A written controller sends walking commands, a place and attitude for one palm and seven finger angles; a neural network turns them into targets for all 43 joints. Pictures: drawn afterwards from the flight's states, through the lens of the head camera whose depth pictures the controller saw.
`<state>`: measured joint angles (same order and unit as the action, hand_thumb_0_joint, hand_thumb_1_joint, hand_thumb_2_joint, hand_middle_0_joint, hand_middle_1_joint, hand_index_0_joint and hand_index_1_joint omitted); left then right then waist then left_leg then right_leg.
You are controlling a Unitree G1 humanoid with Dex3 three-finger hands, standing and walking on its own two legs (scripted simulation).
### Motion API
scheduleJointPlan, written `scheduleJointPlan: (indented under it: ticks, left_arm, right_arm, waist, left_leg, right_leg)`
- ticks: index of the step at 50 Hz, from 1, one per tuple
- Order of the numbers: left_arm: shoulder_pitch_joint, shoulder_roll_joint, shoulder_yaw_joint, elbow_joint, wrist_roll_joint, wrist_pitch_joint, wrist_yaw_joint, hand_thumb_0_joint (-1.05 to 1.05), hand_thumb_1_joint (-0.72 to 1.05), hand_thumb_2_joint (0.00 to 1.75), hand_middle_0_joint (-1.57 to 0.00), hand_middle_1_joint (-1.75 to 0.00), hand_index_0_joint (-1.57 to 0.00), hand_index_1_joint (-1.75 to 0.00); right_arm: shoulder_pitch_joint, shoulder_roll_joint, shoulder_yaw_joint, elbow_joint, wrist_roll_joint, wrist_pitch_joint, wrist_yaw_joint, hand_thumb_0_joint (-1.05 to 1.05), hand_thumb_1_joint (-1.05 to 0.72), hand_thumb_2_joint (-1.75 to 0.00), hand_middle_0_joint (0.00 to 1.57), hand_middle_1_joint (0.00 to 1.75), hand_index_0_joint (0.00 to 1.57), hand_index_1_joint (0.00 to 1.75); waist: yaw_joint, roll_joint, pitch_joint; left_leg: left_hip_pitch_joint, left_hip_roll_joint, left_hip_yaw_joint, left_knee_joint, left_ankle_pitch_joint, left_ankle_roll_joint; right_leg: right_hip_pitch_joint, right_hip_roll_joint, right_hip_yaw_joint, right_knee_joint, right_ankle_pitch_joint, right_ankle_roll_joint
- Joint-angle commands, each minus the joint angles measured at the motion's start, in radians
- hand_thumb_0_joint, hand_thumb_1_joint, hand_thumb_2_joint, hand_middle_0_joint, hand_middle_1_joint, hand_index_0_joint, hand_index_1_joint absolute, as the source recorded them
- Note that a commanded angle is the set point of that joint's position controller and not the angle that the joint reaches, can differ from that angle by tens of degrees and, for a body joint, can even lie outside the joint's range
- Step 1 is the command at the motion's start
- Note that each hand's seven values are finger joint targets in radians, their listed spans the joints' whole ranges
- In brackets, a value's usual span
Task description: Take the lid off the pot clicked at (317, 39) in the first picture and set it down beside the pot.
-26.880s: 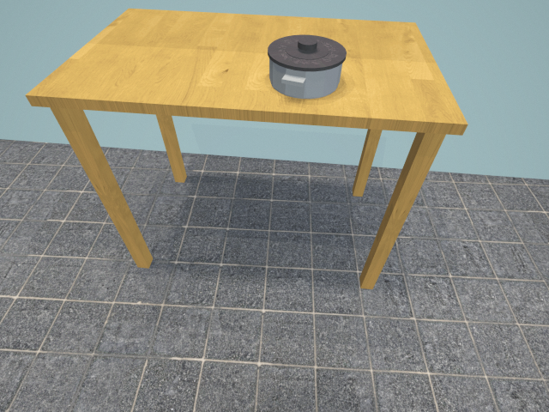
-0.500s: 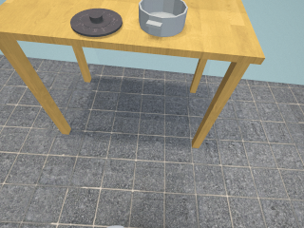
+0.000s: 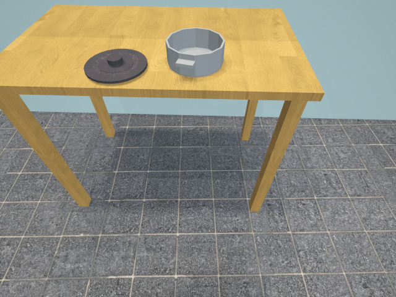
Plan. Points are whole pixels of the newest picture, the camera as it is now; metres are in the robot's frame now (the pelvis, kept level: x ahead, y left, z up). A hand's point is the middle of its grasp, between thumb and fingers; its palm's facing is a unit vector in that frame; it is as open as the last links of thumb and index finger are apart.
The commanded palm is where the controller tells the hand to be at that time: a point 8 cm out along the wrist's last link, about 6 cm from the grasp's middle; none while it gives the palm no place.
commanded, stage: let the arm hang, fingers relaxed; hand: left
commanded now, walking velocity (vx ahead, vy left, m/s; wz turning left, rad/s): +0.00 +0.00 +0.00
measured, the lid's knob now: (114, 59) +0.76 +0.28 +0.09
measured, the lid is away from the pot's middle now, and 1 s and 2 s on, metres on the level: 0.25 0.25 0.25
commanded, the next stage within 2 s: look to check the result in 1.16 s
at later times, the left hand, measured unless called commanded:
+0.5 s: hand out of the picture -0.01 +0.17 -0.17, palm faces +0.03 -0.98 -0.21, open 7.3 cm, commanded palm none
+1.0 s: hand out of the picture -0.02 +0.17 -0.17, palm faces +0.03 -0.98 -0.20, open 7.3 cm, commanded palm none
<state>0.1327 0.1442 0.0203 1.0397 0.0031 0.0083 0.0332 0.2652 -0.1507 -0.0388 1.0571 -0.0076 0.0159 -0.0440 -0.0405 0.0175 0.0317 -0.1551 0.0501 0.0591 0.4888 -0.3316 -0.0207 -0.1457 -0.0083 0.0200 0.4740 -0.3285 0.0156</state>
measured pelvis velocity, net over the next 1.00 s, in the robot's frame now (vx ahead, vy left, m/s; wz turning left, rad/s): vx -0.02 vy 0.00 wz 0.00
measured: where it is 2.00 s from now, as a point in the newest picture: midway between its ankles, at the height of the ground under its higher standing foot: outside the picture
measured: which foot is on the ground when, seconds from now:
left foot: down 0.00-1.00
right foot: down 0.00-1.00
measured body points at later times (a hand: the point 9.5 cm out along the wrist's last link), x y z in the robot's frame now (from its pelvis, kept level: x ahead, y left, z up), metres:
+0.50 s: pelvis -0.01 -0.01 +0.00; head +0.01 -0.01 +0.45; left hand -0.01 +0.22 -0.16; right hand -0.03 -0.22 -0.16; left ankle -0.05 +0.13 -0.74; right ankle -0.05 -0.13 -0.74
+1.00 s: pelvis -0.02 +0.00 +0.00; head -0.01 -0.01 +0.45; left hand -0.02 +0.22 -0.16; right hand -0.04 -0.22 -0.16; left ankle -0.05 +0.13 -0.74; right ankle -0.05 -0.13 -0.74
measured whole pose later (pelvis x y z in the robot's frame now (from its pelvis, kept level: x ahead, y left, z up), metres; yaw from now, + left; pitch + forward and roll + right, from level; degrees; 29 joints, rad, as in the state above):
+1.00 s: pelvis -0.02 +0.00 +0.00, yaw +0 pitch -1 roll -1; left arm 0.25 0.14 0.03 1.14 0.00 0.00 0.04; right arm 0.30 -0.12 -0.03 1.11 0.00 0.02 -0.04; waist -0.02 0.02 0.04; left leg -0.17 0.06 0.05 0.46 -0.28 -0.03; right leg -0.15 0.00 0.02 0.43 -0.27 0.01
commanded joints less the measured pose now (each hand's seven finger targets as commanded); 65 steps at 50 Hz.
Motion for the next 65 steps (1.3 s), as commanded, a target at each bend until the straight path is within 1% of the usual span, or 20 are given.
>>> scheduleJointPlan:
  ticks: [1,5,9,11,15,17,20,23,26,27,30,32,35,37,41,47,52,55,59,65]
  left_arm:
    - [0.075,0.128,0.033,-0.012,0.001,-0.011,0.009,0.00,0.90,0.90,-0.20,-0.30,-0.20,-0.30]
    - [0.079,0.119,0.032,0.000,0.000,-0.011,0.006,0.00,0.90,0.90,-0.20,-0.30,-0.20,-0.30]
    - [0.095,0.115,0.030,0.012,-0.001,-0.014,0.006,0.00,0.90,0.90,-0.20,-0.30,-0.20,-0.30]
    - [0.099,0.116,0.030,0.018,0.000,-0.016,0.007,0.00,0.90,0.90,-0.20,-0.30,-0.20,-0.30]
    - [0.121,0.115,0.024,0.036,-0.001,-0.017,0.008,0.00,0.90,0.90,-0.20,-0.30,-0.20,-0.30]
    - [0.126,0.114,0.022,0.045,-0.001,-0.017,0.008,0.00,0.90,0.90,-0.20,-0.30,-0.20,-0.30]
    - [0.140,0.112,0.020,0.055,-0.001,-0.020,0.009,0.00,0.90,0.90,-0.20,-0.30,-0.20,-0.30]
    - [0.149,0.108,0.018,0.062,-0.001,-0.019,0.009,0.00,0.90,0.90,-0.20,-0.30,-0.20,-0.30]
    - [0.159,0.103,0.017,0.066,0.000,-0.019,0.011,0.00,0.90,0.90,-0.20,-0.30,-0.20,-0.30]
    - [0.162,0.099,0.016,0.070,-0.001,-0.019,0.010,0.00,0.90,0.90,-0.20,-0.30,-0.20,-0.30]
    - [0.167,0.094,0.017,0.075,-0.001,-0.020,0.010,0.00,0.90,0.90,-0.20,-0.30,-0.20,-0.30]
    - [0.168,0.090,0.016,0.077,0.000,-0.019,0.010,0.00,0.90,0.90,-0.20,-0.30,-0.20,-0.30]
    - [0.173,0.090,0.016,0.081,-0.001,-0.021,0.010,0.00,0.90,0.90,-0.20,-0.30,-0.20,-0.30]
    - [0.169,0.090,0.017,0.077,0.000,-0.018,0.009,0.00,0.90,0.90,-0.20,-0.30,-0.20,-0.30]
    - [0.174,0.089,0.016,0.075,0.001,-0.018,0.010,0.00,0.90,0.90,-0.20,-0.30,-0.20,-0.30]
    - [0.175,0.085,0.018,0.073,0.000,-0.020,0.010,0.00,0.90,0.90,-0.20,-0.30,-0.20,-0.30]
    - [0.174,0.088,0.018,0.072,0.000,-0.020,0.010,0.00,0.90,0.90,-0.20,-0.30,-0.20,-0.30]
    - [0.172,0.087,0.018,0.073,-0.001,-0.021,0.010,0.00,0.90,0.90,-0.20,-0.30,-0.20,-0.30]
    - [0.173,0.084,0.019,0.073,-0.001,-0.020,0.011,0.00,0.90,0.90,-0.20,-0.30,-0.20,-0.30]
    - [0.177,0.086,0.019,0.074,-0.001,-0.021,0.010,0.00,0.90,0.90,-0.20,-0.30,-0.20,-0.30]
  right_arm:
    - [0.088,-0.093,-0.021,-0.016,-0.002,-0.008,-0.003,0.00,-0.90,-0.90,0.20,0.30,0.20,0.30]
    - [0.087,-0.090,-0.019,-0.008,-0.004,-0.008,-0.004,0.00,-0.90,-0.90,0.20,0.30,0.20,0.30]
    - [0.094,-0.089,-0.018,-0.003,-0.003,-0.007,-0.005,0.00,-0.90,-0.90,0.20,0.30,0.20,0.30]
    - [0.098,-0.089,-0.018,0.001,0.000,-0.006,-0.005,0.00,-0.90,-0.90,0.20,0.30,0.20,0.30]
    - [0.098,-0.085,-0.014,0.010,0.000,-0.004,-0.003,0.00,-0.90,-0.90,0.20,0.30,0.20,0.30]
    - [0.100,-0.081,-0.013,0.015,0.001,-0.002,-0.002,0.00,-0.90,-0.90,0.20,0.30,0.20,0.30]
    - [0.102,-0.079,-0.012,0.023,0.002,-0.002,-0.001,0.00,-0.90,-0.90,0.20,0.30,0.20,0.30]
    - [0.107,-0.074,-0.009,0.027,0.001,-0.001,-0.001,0.00,-0.90,-0.90,0.20,0.30,0.20,0.30]
    - [0.109,-0.071,-0.010,0.030,0.003,-0.002,-0.001,0.00,-0.90,-0.90,0.20,0.30,0.20,0.30]
    - [0.108,-0.070,-0.009,0.033,0.001,-0.003,-0.001,0.00,-0.90,-0.90,0.20,0.30,0.20,0.30]
    - [0.108,-0.066,-0.008,0.034,0.001,-0.003,-0.002,0.00,-0.90,-0.90,0.20,0.30,0.20,0.30]
    - [0.110,-0.063,-0.009,0.035,0.001,-0.002,-0.002,0.00,-0.90,-0.90,0.20,0.30,0.20,0.30]
    - [0.109,-0.063,-0.009,0.036,0.001,-0.004,-0.002,0.00,-0.90,-0.90,0.20,0.30,0.20,0.30]
    - [0.112,-0.061,-0.008,0.035,0.001,-0.003,-0.002,0.00,-0.90,-0.90,0.20,0.30,0.20,0.30]
    - [0.110,-0.062,-0.010,0.035,0.001,-0.002,-0.001,0.00,-0.90,-0.90,0.20,0.30,0.20,0.30]
    - [0.116,-0.060,-0.010,0.036,0.000,-0.006,-0.001,0.00,-0.90,-0.90,0.20,0.30,0.20,0.30]
    - [0.117,-0.058,-0.011,0.040,0.001,-0.005,-0.001,0.00,-0.90,-0.90,0.20,0.30,0.20,0.30]
    - [0.119,-0.059,-0.011,0.039,0.000,-0.006,-0.002,0.00,-0.90,-0.90,0.20,0.30,0.20,0.30]
    - [0.119,-0.058,-0.010,0.040,0.000,-0.008,-0.003,0.00,-0.90,-0.90,0.20,0.30,0.20,0.30]
    - [0.116,-0.059,-0.009,0.041,0.001,-0.009,-0.003,0.00,-0.90,-0.90,0.20,0.30,0.20,0.30]
  waist:
    - [0.012,0.005,-0.007]
    - [0.011,0.014,0.010]
    - [0.010,0.019,-0.014]
    - [0.009,-0.005,-0.013]
    - [0.011,-0.021,-0.005]
    - [0.010,-0.029,0.018]
    - [0.010,-0.026,0.018]
    - [0.009,-0.014,0.027]
    - [0.009,-0.011,0.030]
    - [0.011,0.003,0.031]
    - [0.012,-0.007,0.037]
    - [0.011,0.010,0.049]
    - [0.013,-0.004,0.037]
    - [0.012,0.011,0.053]
    - [0.013,-0.009,0.052]
    - [0.013,0.002,0.036]
    - [0.013,-0.005,0.040]
    - [0.012,-0.012,0.029]
    - [0.013,0.011,0.031]
    - [0.014,-0.007,0.024]
  left_leg:
    - [0.040,0.067,-0.051,-0.052,0.412,0.046]
    - [0.036,0.067,-0.051,-0.065,0.376,0.047]
    - [0.058,0.070,-0.047,-0.065,0.368,0.048]
    - [0.056,0.070,-0.049,-0.064,0.363,0.048]
    - [0.056,0.071,-0.045,-0.073,0.327,0.047]
    - [0.043,0.069,-0.046,-0.080,0.288,0.046]
    - [0.042,0.067,-0.045,-0.081,0.285,0.044]
    - [0.036,0.067,-0.050,-0.087,0.258,0.045]
    - [0.035,0.068,-0.052,-0.086,0.261,0.045]
    - [0.037,0.068,-0.050,-0.088,0.261,0.046]
    - [0.029,0.068,-0.053,-0.089,0.258,0.045]
    - [0.021,0.068,-0.055,-0.095,0.230,0.044]
    - [0.027,0.069,-0.056,-0.091,0.250,0.045]
    - [0.013,0.069,-0.059,-0.097,0.224,0.045]
    - [0.008,0.068,-0.063,-0.097,0.208,0.045]
    - [0.015,0.069,-0.063,-0.094,0.239,0.046]
    - [0.007,0.068,-0.066,-0.097,0.232,0.045]
    - [0.014,0.068,-0.064,-0.096,0.245,0.044]
    - [0.016,0.070,-0.064,-0.097,0.260,0.046]
    - [0.021,0.070,-0.063,-0.096,0.271,0.046]
  right_leg:
    - [-0.015,-0.065,0.021,-0.050,0.407,-0.038]
    - [-0.024,-0.064,0.025,-0.069,0.379,-0.037]
    - [-0.023,-0.064,0.029,-0.077,0.383,-0.039]
    - [-0.021,-0.062,0.030,-0.080,0.386,-0.039]
    - [-0.027,-0.065,0.036,-0.094,0.376,-0.039]
    - [-0.039,-0.065,0.041,-0.104,0.345,-0.039]
    - [-0.036,-0.066,0.044,-0.109,0.351,-0.039]
    - [-0.046,-0.062,0.046,-0.116,0.306,-0.040]
    - [-0.051,-0.062,0.045,-0.116,0.302,-0.041]
    - [-0.056,-0.064,0.045,-0.116,0.295,-0.040]
    - [-0.055,-0.063,0.044,-0.118,0.295,-0.040]
    - [-0.069,-0.059,0.047,-0.124,0.253,-0.040]
    - [-0.061,-0.062,0.047,-0.119,0.281,-0.040]
    - [-0.072,-0.060,0.046,-0.122,0.242,-0.040]
    - [-0.078,-0.058,0.044,-0.124,0.220,-0.039]
    - [-0.070,-0.062,0.044,-0.116,0.254,-0.038]
    - [-0.070,-0.061,0.044,-0.118,0.241,-0.037]
    - [-0.064,-0.061,0.042,-0.113,0.263,-0.035]
    - [-0.065,-0.061,0.042,-0.109,0.272,-0.036]
    - [-0.058,-0.064,0.040,-0.108,0.290,-0.035]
